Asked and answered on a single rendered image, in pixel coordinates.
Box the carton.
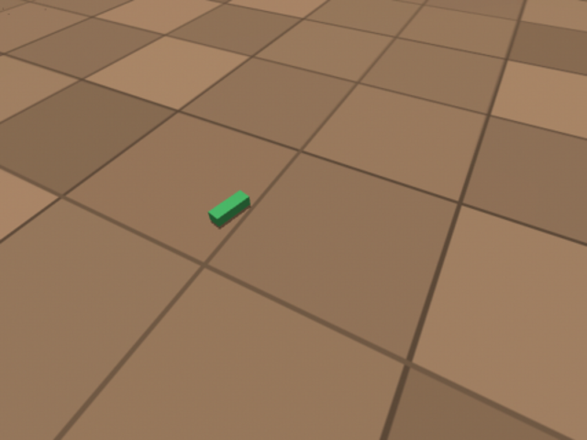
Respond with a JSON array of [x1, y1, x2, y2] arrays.
[[208, 190, 250, 226]]

